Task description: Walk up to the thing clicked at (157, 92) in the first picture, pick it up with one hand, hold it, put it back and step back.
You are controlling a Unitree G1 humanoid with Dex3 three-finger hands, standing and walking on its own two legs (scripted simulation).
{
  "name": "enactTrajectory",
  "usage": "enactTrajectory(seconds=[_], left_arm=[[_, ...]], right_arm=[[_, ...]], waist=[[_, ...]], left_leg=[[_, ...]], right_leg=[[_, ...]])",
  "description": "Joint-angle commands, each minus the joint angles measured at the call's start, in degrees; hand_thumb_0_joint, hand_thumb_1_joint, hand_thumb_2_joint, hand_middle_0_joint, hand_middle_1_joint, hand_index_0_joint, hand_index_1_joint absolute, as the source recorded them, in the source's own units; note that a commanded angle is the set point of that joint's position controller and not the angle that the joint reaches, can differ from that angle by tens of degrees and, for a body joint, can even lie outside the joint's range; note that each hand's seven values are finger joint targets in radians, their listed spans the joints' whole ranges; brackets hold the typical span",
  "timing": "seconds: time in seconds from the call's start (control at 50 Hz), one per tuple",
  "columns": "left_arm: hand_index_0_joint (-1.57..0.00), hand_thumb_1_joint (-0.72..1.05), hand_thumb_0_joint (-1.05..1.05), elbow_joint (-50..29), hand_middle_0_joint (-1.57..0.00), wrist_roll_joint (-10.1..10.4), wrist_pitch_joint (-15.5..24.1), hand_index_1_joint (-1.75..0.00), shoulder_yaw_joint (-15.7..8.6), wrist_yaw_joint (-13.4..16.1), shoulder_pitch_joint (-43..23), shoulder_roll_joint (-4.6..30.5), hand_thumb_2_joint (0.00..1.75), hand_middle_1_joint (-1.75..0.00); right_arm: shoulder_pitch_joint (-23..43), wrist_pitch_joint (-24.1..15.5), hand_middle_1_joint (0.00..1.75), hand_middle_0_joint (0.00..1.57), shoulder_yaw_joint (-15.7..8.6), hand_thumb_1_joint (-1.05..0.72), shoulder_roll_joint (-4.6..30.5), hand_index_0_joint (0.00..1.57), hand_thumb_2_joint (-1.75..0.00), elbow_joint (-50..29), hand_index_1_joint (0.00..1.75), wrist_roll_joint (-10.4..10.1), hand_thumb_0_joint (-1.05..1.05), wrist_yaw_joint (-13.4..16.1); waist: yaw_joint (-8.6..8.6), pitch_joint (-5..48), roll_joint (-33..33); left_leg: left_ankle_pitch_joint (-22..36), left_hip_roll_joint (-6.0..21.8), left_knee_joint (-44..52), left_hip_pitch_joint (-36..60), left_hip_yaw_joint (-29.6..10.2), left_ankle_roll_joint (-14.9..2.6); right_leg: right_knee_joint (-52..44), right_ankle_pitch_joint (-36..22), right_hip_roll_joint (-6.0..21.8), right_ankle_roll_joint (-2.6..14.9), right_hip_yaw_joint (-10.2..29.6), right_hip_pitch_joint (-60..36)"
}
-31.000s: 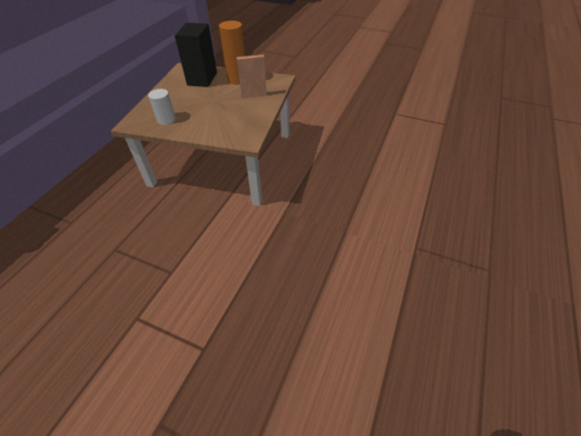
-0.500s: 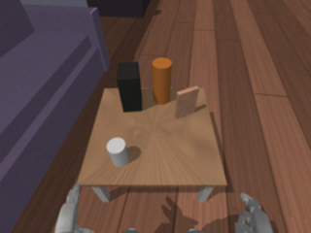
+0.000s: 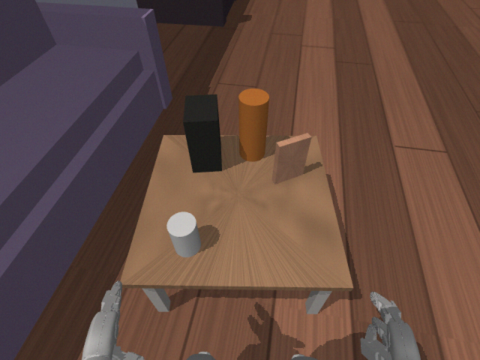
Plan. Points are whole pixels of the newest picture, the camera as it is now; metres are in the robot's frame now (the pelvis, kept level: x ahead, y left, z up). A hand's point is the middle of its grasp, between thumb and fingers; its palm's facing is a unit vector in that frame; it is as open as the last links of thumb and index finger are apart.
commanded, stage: home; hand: left
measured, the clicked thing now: (184, 235) +0.50 +0.20 -0.29
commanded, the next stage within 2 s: stand in 0.74 s
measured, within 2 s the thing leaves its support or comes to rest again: neither
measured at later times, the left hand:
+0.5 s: hand (139, 337) +0.17 +0.19 -0.04, palm faces +0.11 -0.96 -0.27, open 17.5 cm
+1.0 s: hand (138, 345) +0.17 +0.20 -0.08, palm faces -0.02 -0.94 -0.34, open 16.5 cm
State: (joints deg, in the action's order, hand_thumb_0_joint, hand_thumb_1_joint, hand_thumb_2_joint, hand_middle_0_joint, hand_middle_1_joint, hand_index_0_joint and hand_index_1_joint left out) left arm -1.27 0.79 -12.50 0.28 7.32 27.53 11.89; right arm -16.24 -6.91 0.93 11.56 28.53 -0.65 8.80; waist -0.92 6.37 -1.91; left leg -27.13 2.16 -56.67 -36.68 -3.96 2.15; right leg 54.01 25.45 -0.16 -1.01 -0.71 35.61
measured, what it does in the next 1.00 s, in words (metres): stands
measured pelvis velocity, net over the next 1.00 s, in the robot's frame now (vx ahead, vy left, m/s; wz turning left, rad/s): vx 0.00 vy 0.00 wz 0.00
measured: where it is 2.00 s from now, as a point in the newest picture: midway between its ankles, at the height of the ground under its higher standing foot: outside the picture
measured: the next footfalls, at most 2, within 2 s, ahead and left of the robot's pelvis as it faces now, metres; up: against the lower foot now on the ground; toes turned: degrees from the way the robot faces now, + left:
none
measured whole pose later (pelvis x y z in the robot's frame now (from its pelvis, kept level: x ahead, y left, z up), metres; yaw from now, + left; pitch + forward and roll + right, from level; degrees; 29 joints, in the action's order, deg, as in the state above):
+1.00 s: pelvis +0.00 +0.00 +0.01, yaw +0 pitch +3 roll +0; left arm 18.9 -3.8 -4.3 1.1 2.6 17.8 15.8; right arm -11.7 -3.0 0.5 14.6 39.2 4.4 3.6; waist 0.2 1.8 -0.1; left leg -26.2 1.0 -53.5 -30.2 -2.9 1.4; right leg 53.1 25.7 1.0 -0.5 0.2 30.3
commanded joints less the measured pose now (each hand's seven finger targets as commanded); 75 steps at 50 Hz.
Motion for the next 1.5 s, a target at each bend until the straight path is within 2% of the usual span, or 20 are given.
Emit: enactTrajectory(seconds=[0.0, 0.08, 0.14, 0.2, 0.54, 0.62, 0.74, 0.82, 0.86, 0.88, 0.9, 0.92, 1.0, 1.04, 1.1, 1.16, 1.2, 1.3, 1.4, 1.48], left_arm=[[-0.05, -0.57, 0.0, -11.12, -0.05, -0.46, 2.68, -0.05, -3.27, 0.77, -0.71, 5.57, 0.05, -0.05], [-0.05, -0.59, 0.0, -11.85, -0.05, -0.48, 2.55, -0.05, -3.13, 0.77, -2.22, 5.48, 0.04, -0.05], [-0.05, -0.56, 0.0, -12.3, -0.05, -0.35, 2.45, -0.05, -3.85, 0.75, -0.19, 5.84, 0.05, -0.05], [-0.05, -0.58, 0.0, -11.85, -0.05, -0.41, 2.18, -0.05, -2.94, 0.67, -0.83, 5.2, 0.04, -0.05], [-0.05, -0.58, 0.0, -10.97, -0.05, -0.63, 1.73, -0.05, -2.85, 0.65, 0.35, 5.09, 0.04, -0.05], [-0.05, -0.58, 0.0, -11.59, -0.05, -0.59, 1.89, -0.05, -2.87, 0.57, -0.74, 5.24, 0.04, -0.05], [-0.05, -0.58, 0.0, -13.44, -0.05, -0.55, 1.95, -0.05, -3.37, 0.73, -1.57, 6.19, 0.04, -0.05], [-0.05, -0.58, 0.0, -12.0, -0.05, -0.55, 1.67, -0.04, -3.24, 0.58, -1.3, 5.76, 0.04, -0.05], [-0.2, -0.42, 0.0, -11.51, -0.2, -0.6, 1.65, -0.2, -3.69, 0.59, -1.1, 5.88, 0.2, -0.21], [-0.2, -0.34, 0.0, 8.59, -0.2, -6.2, 7.75, -0.28, -5.37, -1.79, -11.45, 14.18, 0.28, -0.29], [-0.2, -0.26, 0.0, 15.87, -0.2, -6.84, 10.16, -0.3, -6.04, -3.09, -9.14, 15.17, 0.36, -0.3], [-0.2, -0.18, 0.0, 17.57, -0.2, -6.51, 11.8, -0.3, -5.62, -4.11, -10.74, 15.43, 0.44, -0.3], [-0.2, 0.14, 0.0, 26.37, -0.2, -3.81, 13.89, -0.3, -4.6, -5.92, -14.51, 15.66, 0.76, -0.3], [-0.2, 0.3, 0.0, 31.07, -0.2, -3.47, 14.31, -0.3, -4.43, -5.9, -15.07, 15.65, 0.9, -0.3], [-0.2, 0.54, 0.0, 37.48, -0.2, -3.16, 14.6, -0.3, -4.23, -5.75, -15.14, 15.22, 0.9, -0.3], [-0.2, 0.78, 0.0, 42.32, -0.2, -3.0, 14.73, -0.3, -4.29, -5.65, -16.86, 15.76, 0.9, -0.3], [-0.2, 0.9, 0.0, 45.59, -0.2, -2.8, 14.55, -0.3, -4.17, -5.61, -17.03, 16.1, 0.9, -0.3], [-0.2, 0.9, 0.0, 52.3, -0.2, -2.44, 14.52, -0.3, -3.81, -5.46, -18.19, 17.74, 0.9, -0.3], [-0.2, 0.9, 0.0, 57.37, -0.2, -2.16, 14.18, -0.3, -3.14, -5.54, -19.07, 18.22, 0.9, -0.3], [-0.2, 0.9, 0.0, 60.17, -0.2, -2.05, 13.92, -0.3, -2.9, -5.82, -19.72, 18.27, 0.9, -0.3]], right_arm=[[3.42, -3.41, 0.3, 0.2, -2.77, -0.9, 6.91, 0.2, -0.91, -9.21, 0.3, 0.22, 0.0, 1.0], [4.07, -3.52, 0.3, 0.2, -2.71, -0.9, 6.96, 0.2, -0.91, -9.84, 0.3, 0.17, 0.0, 1.11], [3.79, -3.6, 0.3, 0.2, -2.64, -0.9, 6.67, 0.2, -0.91, -9.95, 0.3, 0.18, 0.0, 1.08], [3.66, -3.58, 0.3, 0.2, -2.75, -0.9, 7.1, 0.2, -0.91, -9.81, 0.3, 0.23, 0.0, 1.02], [3.28, -3.61, 0.3, 0.2, -2.69, -0.9, 6.86, 0.2, -0.9, -9.62, 0.3, 0.3, 0.0, 1.07], [3.52, -3.71, 0.3, 0.2, -2.5, -0.9, 6.9, 0.2, -0.9, -9.58, 0.3, 0.22, 0.0, 1.03], [2.93, -3.66, 0.3, 0.2, -2.89, -0.9, 7.16, 0.2, -0.9, -9.59, 0.3, 0.27, 0.0, 1.33], [3.48, -3.74, 0.3, 0.2, -2.77, -0.9, 7.13, 0.2, -0.9, -9.83, 0.3, 0.3, 0.0, 1.48], [3.99, -3.9, 0.3, 0.2, -2.66, -0.9, 6.95, 0.2, -0.9, -9.96, 0.3, 0.35, 0.0, 1.46], [6.47, 0.22, 0.3, 0.2, -5.17, -0.9, 15.16, 0.2, -0.9, 4.33, 0.3, 6.72, 0.0, -1.95], [5.29, 2.03, 0.3, 0.2, -5.71, -0.9, 15.24, 0.2, -0.9, 6.19, 0.3, 7.33, 0.0, -3.72], [4.79, 2.95, 0.3, 0.2, -5.69, -0.9, 15.14, 0.2, -0.9, 6.1, 0.3, 7.09, 0.0, -4.66], [5.26, 3.35, 0.3, 0.2, -5.55, -0.9, 14.66, 0.2, -0.9, 8.9, 0.3, 3.6, 0.0, -7.54], [5.98, 3.27, 0.3, 0.2, -5.97, -0.9, 15.19, 0.2, -0.9, 10.69, 0.3, 3.45, 0.0, -8.01], [7.61, 3.75, 0.3, 0.2, -5.93, -0.9, 15.82, 0.2, -0.9, 13.32, 0.3, 3.59, 0.0, -8.07], [6.84, 4.08, 0.3, 0.2, -5.68, -0.9, 16.18, 0.2, -0.9, 16.05, 0.3, 3.22, 0.0, -7.83], [7.01, 4.39, 0.3, 0.2, -5.52, -0.9, 16.64, 0.2, -0.9, 17.99, 0.3, 3.1, 0.0, -7.71], [6.29, 5.1, 0.3, 0.2, -4.72, -0.9, 16.92, 0.2, -0.9, 22.7, 0.3, 2.49, 0.0, -7.46], [6.66, 5.52, 0.3, 0.2, -4.21, -0.9, 17.69, 0.2, -0.9, 26.63, 0.3, 2.14, 0.0, -7.47], [7.64, 5.65, 0.3, 0.2, -4.06, -0.9, 18.35, 0.2, -0.9, 28.35, 0.3, 2.1, 0.0, -7.61]], waist=[[-0.2, 5.27, 0.49], [-0.6, 4.1, 0.33], [0.48, 5.51, 0.04], [-0.42, 4.68, -0.51], [-0.41, 4.64, 0.53], [-0.3, 3.51, -0.8], [-0.18, 6.46, -0.8], [-0.55, 5.07, 1.66], [-0.25, 3.8, 1.48], [1.53, -2.69, 5.48], [1.09, 0.5, 8.32], [-0.12, -0.73, 6.76], [1.2, -2.5, 4.1], [1.82, -0.69, 1.69], [2.81, -2.82, -1.86], [2.08, -3.0, -1.21], [2.07, -3.99, -1.33], [1.32, -5.36, 1.33], [1.22, -7.51, 1.6], [1.36, -10.05, 0.75]], left_leg=[[9.95, -1.87, 9.08, 3.59, 3.56, -2.39], [7.88, -1.81, 9.57, 3.16, 3.49, -2.44], [9.1, -1.88, 9.26, 3.11, 3.37, -2.37], [9.28, -1.78, 9.31, 3.1, 3.32, -2.3], [8.9, -1.55, 9.68, 2.8, 2.67, -2.27], [5.78, -1.41, 10.87, 2.51, 2.47, -2.15], [11.69, -1.67, 8.67, 3.99, 3.38, -2.21], [10.71, -1.86, 8.06, 3.36, 3.78, -2.6], [8.41, -1.99, 8.39, 2.52, 3.98, -2.61], [14.77, -0.17, 10.21, 6.98, 1.14, -4.11], [10.94, -0.95, 8.76, 9.08, 2.64, -5.11], [9.48, -1.62, 9.91, 9.03, 1.47, -5.56], [7.4, -1.16, 14.78, 12.0, -0.26, -6.15], [15.11, 0.4, 17.42, 15.2, -2.36, -6.16], [14.07, 1.86, 21.79, 14.5, -4.89, -6.16], [18.55, 1.93, 23.69, 17.07, -4.25, -5.29], [17.37, 2.19, 26.1, 18.15, -4.35, -5.03], [18.36, 1.83, 28.8, 21.83, -3.06, -4.02], [16.38, 2.47, 33.27, 24.79, -3.06, -3.51], [10.99, 2.93, 37.62, 23.25, -3.75, -3.38]], right_leg=[[-9.4, -8.58, -1.04, 1.27, -2.48, -3.65], [-9.73, -6.65, -1.07, 1.28, -2.55, -2.49], [-9.45, -7.61, -0.99, 1.36, -2.7, -3.84], [-9.0, -7.97, -1.16, 1.42, -2.73, -3.01], [-8.51, -7.3, -1.48, 1.39, -3.29, -2.61], [-8.56, -4.47, -1.53, 1.49, -3.29, -1.81], [-8.46, -10.04, -1.17, 1.39, -2.66, -3.31], [-9.59, -9.64, -0.87, 0.99, -2.24, -3.08], [-10.19, -7.27, -0.8, 0.99, -2.19, -2.48], [-11.85, -11.83, 3.39, 5.34, 3.43, -11.11], [-14.2, -9.56, 5.6, 6.87, 7.58, -11.31], [-14.53, -8.65, 5.63, 7.68, 9.02, -10.3], [-16.74, -4.75, 5.61, 5.91, 8.05, -10.58], [-13.61, -13.67, 4.25, 4.71, 4.93, -13.62], [-15.45, -12.66, 3.6, 3.64, 3.94, -16.47], [-17.67, -16.46, 3.95, 3.57, 4.08, -19.19], [-20.15, -15.75, 4.03, 3.45, 4.29, -20.33], [-26.41, -18.54, 5.89, 3.41, 5.65, -23.69], [-31.53, -15.29, 6.06, 2.77, 5.7, -24.91], [-33.69, -11.17, 5.64, 2.2, 5.17, -26.11]])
